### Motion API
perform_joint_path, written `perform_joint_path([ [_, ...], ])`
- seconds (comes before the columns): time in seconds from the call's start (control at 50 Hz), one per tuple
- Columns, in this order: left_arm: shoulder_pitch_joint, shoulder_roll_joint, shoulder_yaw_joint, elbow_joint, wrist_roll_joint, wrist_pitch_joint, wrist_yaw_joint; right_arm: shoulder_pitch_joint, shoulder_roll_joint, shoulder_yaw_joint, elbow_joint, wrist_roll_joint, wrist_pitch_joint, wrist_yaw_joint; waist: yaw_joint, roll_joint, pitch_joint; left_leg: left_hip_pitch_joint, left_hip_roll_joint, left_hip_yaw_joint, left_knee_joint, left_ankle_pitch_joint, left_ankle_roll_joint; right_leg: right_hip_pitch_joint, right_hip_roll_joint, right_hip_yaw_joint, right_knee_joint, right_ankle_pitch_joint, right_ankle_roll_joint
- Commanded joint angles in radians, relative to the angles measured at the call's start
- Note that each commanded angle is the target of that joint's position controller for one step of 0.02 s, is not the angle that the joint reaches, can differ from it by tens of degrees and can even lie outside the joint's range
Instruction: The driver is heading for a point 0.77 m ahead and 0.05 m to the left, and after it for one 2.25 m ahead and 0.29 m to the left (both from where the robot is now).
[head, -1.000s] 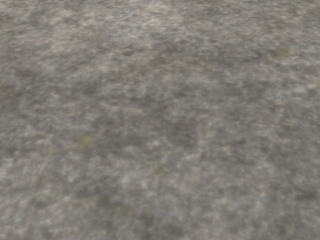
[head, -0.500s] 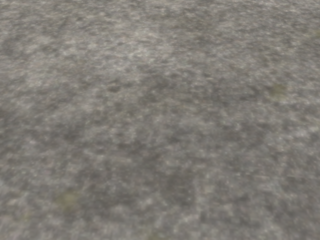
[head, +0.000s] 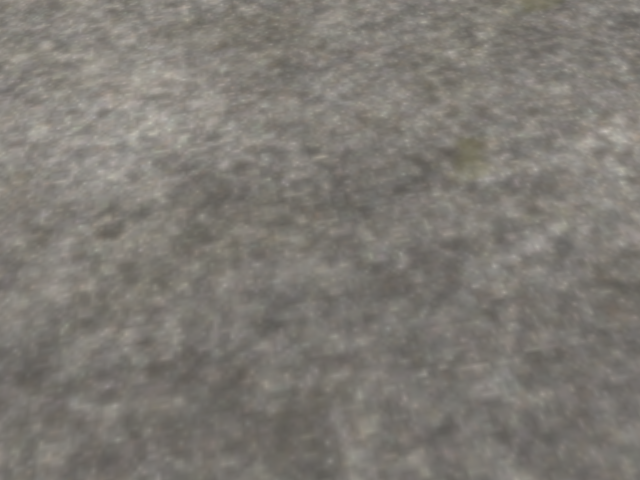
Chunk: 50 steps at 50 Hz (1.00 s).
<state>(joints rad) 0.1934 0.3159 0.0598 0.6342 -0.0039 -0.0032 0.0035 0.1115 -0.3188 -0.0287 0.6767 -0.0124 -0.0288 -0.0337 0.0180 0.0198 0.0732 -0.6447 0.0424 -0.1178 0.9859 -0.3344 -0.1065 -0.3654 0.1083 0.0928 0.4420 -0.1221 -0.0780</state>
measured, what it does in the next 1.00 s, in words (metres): walks ahead: left foot, then right foot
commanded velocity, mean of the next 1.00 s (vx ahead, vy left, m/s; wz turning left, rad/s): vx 0.17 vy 0.00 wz -0.13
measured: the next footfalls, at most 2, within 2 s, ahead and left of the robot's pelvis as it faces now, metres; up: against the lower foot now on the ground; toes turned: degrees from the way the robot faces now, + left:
left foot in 0.18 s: +0.16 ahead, +0.15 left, +0.00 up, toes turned -13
right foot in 0.52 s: +0.06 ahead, -0.09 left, +0.00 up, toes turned -8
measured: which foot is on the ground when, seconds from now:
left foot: up 0.00-0.16, down 0.18-0.56, up 0.58-0.84, down 0.86-1.00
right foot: down 0.00-0.18, up 0.20-0.50, down 0.52-0.86, up 0.88-1.00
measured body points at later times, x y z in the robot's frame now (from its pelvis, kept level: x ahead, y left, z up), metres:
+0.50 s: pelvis +0.06 +0.05 +0.00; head +0.09 +0.05 +0.45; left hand +0.26 +0.28 -0.11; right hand +0.14 -0.24 -0.10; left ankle +0.12 +0.16 -0.74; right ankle +0.01 -0.09 -0.72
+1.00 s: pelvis +0.17 +0.07 +0.01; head +0.19 +0.10 +0.45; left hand +0.33 +0.33 -0.11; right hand +0.22 -0.21 -0.10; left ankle +0.16 +0.15 -0.74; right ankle +0.13 -0.08 -0.66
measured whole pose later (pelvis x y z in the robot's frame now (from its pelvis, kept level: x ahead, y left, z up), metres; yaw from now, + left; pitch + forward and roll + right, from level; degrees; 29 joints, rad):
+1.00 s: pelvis +0.17 +0.07 +0.01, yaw -4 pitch +1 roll -2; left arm 0.25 0.30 0.06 0.71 -0.01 -0.09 0.00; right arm 0.35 -0.27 -0.04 0.77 0.01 -0.07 0.03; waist -0.02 -0.03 0.00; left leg -0.20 -0.06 -0.03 0.44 -0.26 0.08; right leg -0.46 -0.03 0.03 1.05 -0.32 -0.01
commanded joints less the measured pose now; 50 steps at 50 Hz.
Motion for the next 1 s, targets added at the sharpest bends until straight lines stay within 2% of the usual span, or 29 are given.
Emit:
perform_joint_path([
  [0.02,-0.031,0.158,0.047,-0.070,-0.008,0.011,0.023,0.095,-0.071,-0.022,-0.025,0.004,0.009,-0.006,-0.037,-0.119,-0.242,0.157,-0.042,0.037,-0.092,0.103,-0.017,0.075,-0.215,0.184,-0.054,0.394,-0.156],
  [0.12,-0.028,0.148,0.047,-0.074,-0.006,0.035,0.028,0.029,-0.081,-0.033,-0.053,0.013,-0.004,0.010,-0.013,-0.184,-0.205,0.210,-0.075,0.013,-0.302,0.072,0.016,0.115,-0.220,0.319,-0.006,0.204,-0.124],
  [0.16,-0.057,0.133,0.043,-0.082,-0.017,0.038,0.029,0.080,-0.085,-0.044,-0.040,0.015,-0.020,0.016,-0.050,-0.196,-0.196,0.313,-0.072,0.023,-0.519,0.178,0.050,0.130,-0.193,0.356,0.053,0.181,-0.082],
  [0.18,-0.038,0.100,0.033,-0.082,-0.016,0.038,0.030,0.110,-0.114,-0.054,-0.031,0.005,-0.026,0.015,-0.047,-0.161,-0.202,0.411,0.010,-0.014,-0.605,0.302,0.086,0.093,-0.154,0.327,0.118,0.066,-0.036],
  [0.2,0.052,0.035,0.015,-0.077,0.006,0.038,0.027,0.083,-0.186,-0.066,-0.054,-0.015,-0.021,0.008,0.021,0.077,-0.225,0.525,0.241,-0.222,-0.614,0.542,0.181,-0.016,-0.034,0.182,0.334,-0.315,0.027],
  [0.22,0.063,0.078,0.026,-0.100,0.003,0.027,0.027,0.095,-0.206,-0.075,-0.037,-0.044,-0.010,0.013,0.028,0.292,-0.187,0.530,0.371,-0.461,-0.655,0.673,0.366,-0.198,0.053,0.074,0.515,-0.581,0.080],
  [0.24,0.077,0.153,0.047,-0.072,0.006,0.022,0.029,0.087,-0.161,-0.066,-0.052,-0.033,-0.010,0.016,0.006,0.200,-0.185,0.517,0.368,-0.457,-0.659,0.605,0.406,-0.222,-0.002,0.097,0.690,-0.543,0.110],
  [0.26,0.051,0.174,0.058,-0.049,-0.005,0.030,0.032,0.065,-0.115,-0.055,-0.056,-0.021,-0.010,0.015,-0.004,0.115,-0.165,0.501,0.302,-0.334,-0.632,0.551,0.364,-0.226,-0.014,0.097,0.754,-0.471,0.124],
  [0.28,0.050,0.149,0.056,-0.030,-0.007,0.046,0.039,0.039,-0.092,-0.048,-0.059,-0.007,-0.006,0.015,0.003,0.079,-0.150,0.488,0.239,-0.244,-0.621,0.511,0.321,-0.218,-0.022,0.089,0.773,-0.427,0.143],
  [0.3,0.041,0.129,0.050,-0.031,-0.003,0.056,0.043,0.023,-0.084,-0.043,-0.056,0.006,-0.002,0.014,0.000,0.088,-0.136,0.475,0.218,-0.204,-0.622,0.504,0.311,-0.213,-0.027,0.086,0.777,-0.388,0.158],
  [0.34,0.026,0.070,0.031,-0.034,-0.007,0.059,0.039,0.019,-0.069,-0.036,-0.044,0.003,0.009,0.009,0.002,0.122,-0.133,0.455,0.155,-0.104,-0.633,0.510,0.296,-0.145,-0.031,0.032,0.676,-0.340,0.176],
  [0.4,-0.016,0.019,0.008,-0.044,-0.004,0.052,0.030,0.033,-0.070,-0.038,-0.027,0.001,0.020,0.006,-0.025,0.180,-0.165,0.493,0.143,-0.063,-0.616,0.518,0.302,-0.029,-0.078,-0.030,0.405,-0.347,0.180],
  [0.46,-0.017,0.040,0.012,-0.030,-0.011,0.049,0.020,0.070,-0.106,-0.049,-0.008,0.012,0.030,0.009,-0.050,0.201,-0.170,0.511,0.170,-0.105,-0.603,0.472,0.321,0.063,-0.088,-0.064,0.191,-0.274,0.163],
  [0.5,0.031,0.034,0.013,0.003,-0.005,0.045,0.014,0.065,-0.094,-0.042,0.003,0.027,0.031,0.012,-0.016,0.169,-0.147,0.458,0.148,-0.094,-0.581,0.414,0.287,0.181,-0.076,-0.087,-0.063,-0.086,0.122],
  [0.52,0.045,0.040,0.009,0.008,0.007,0.044,0.014,0.106,-0.069,-0.032,0.018,0.023,0.022,0.016,-0.018,0.128,-0.170,0.393,0.128,-0.082,-0.590,0.253,0.231,0.287,-0.104,-0.045,-0.114,-0.030,0.091],
  [0.54,0.069,0.084,0.013,0.006,0.017,0.045,0.021,0.110,-0.038,-0.019,0.017,0.000,0.009,0.026,-0.027,0.014,-0.188,0.287,0.075,-0.020,-0.516,0.075,0.163,0.383,-0.216,0.074,-0.092,0.003,0.046],
  [0.56,0.071,0.133,0.030,0.034,0.019,0.045,0.017,0.110,0.007,-0.011,0.005,-0.004,-0.002,0.028,-0.057,-0.200,-0.170,0.275,-0.051,0.129,-0.456,-0.064,0.107,0.262,-0.263,0.137,-0.090,-0.304,-0.034],
  [0.6,0.076,0.134,0.033,0.025,0.023,0.025,0.012,-0.031,-0.074,-0.035,-0.022,0.013,-0.015,0.023,0.035,-0.231,-0.010,0.185,-0.072,0.160,-0.269,-0.083,0.080,0.142,-0.343,0.319,-0.258,-0.639,-0.115],
  [0.64,0.108,0.126,0.031,0.047,0.010,-0.004,0.021,-0.028,-0.085,-0.048,-0.028,0.029,-0.026,0.025,0.042,-0.267,0.053,0.045,-0.025,0.103,-0.132,-0.170,0.108,0.202,-0.394,0.391,-0.286,-0.549,-0.149],
  [0.68,0.128,0.101,0.026,0.058,-0.008,-0.024,0.026,-0.011,-0.060,-0.044,-0.021,0.042,-0.045,0.043,0.036,-0.221,0.044,-0.036,0.012,0.086,-0.148,-0.151,0.141,0.313,-0.388,0.344,-0.269,-0.449,-0.139],
  [0.74,0.108,0.118,0.035,0.057,-0.010,-0.033,0.022,-0.022,-0.019,-0.026,-0.012,0.038,-0.056,0.068,0.038,-0.177,-0.003,0.121,-0.002,0.142,-0.295,-0.043,0.155,0.285,-0.340,0.194,-0.258,-0.286,-0.108],
  [0.8,0.078,0.128,0.042,0.057,-0.017,-0.034,0.008,0.076,-0.035,-0.031,0.025,0.040,-0.044,0.078,-0.020,-0.153,-0.039,0.393,-0.048,0.197,-0.419,0.111,0.161,0.138,-0.316,0.085,-0.208,-0.266,-0.083],
  [0.84,0.078,0.091,0.030,0.056,-0.006,-0.039,0.004,0.222,-0.067,-0.049,0.075,0.045,-0.032,0.068,-0.085,-0.095,-0.071,0.583,-0.074,0.188,-0.447,0.078,0.180,0.032,-0.274,0.013,-0.053,-0.259,-0.037],
  [0.86,0.055,0.031,0.011,0.038,0.010,-0.046,0.001,0.314,-0.130,-0.068,0.086,0.047,-0.033,0.058,-0.123,0.072,-0.087,0.683,0.062,-0.033,-0.558,0.014,0.232,-0.073,-0.190,-0.102,0.251,-0.210,0.030],
  [0.88,0.028,0.000,0.001,-0.043,0.009,-0.071,0.006,0.392,-0.270,-0.096,0.080,0.038,-0.040,0.065,-0.130,0.342,-0.135,0.816,0.283,-0.591,-0.760,-0.210,0.425,-0.364,-0.048,-0.124,0.581,-0.411,0.099],
  [0.9,0.016,0.069,0.017,-0.038,-0.027,-0.093,0.007,0.349,-0.206,-0.078,0.067,0.026,-0.053,0.069,-0.117,0.216,-0.095,0.800,0.336,-0.705,-0.828,-0.355,0.463,-0.482,-0.101,-0.004,0.731,-0.438,0.081],
  [0.92,-0.016,0.104,0.025,-0.039,-0.042,-0.109,0.000,0.298,-0.154,-0.063,0.049,0.018,-0.063,0.067,-0.102,0.149,-0.022,0.745,0.307,-0.608,-0.817,-0.303,0.434,-0.517,-0.146,0.013,0.752,-0.343,0.052],
  [0.96,-0.018,0.093,0.026,-0.018,-0.003,-0.122,-0.004,0.239,-0.116,-0.051,0.028,0.016,-0.060,0.060,-0.067,0.037,-0.006,0.677,0.218,-0.414,-0.792,-0.059,0.378,-0.466,-0.190,0.001,0.662,-0.198,0.048],
  [1.0,-0.021,0.077,0.029,-0.017,0.015,-0.120,-0.012,0.233,-0.103,-0.045,0.019,0.017,-0.050,0.048,-0.047,0.065,-0.026,0.622,0.153,-0.294,-0.808,0.107,0.351,-0.373,-0.189,-0.017,0.560,-0.109,0.071],
])
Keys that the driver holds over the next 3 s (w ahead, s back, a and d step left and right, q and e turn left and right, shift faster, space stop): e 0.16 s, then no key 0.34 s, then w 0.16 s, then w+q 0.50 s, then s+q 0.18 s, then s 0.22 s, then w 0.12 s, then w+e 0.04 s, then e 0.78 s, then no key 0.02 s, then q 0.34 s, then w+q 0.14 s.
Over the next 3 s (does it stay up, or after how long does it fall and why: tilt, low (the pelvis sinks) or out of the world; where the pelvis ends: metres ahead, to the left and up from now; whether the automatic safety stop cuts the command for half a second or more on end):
stays up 0.49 0.06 -0.01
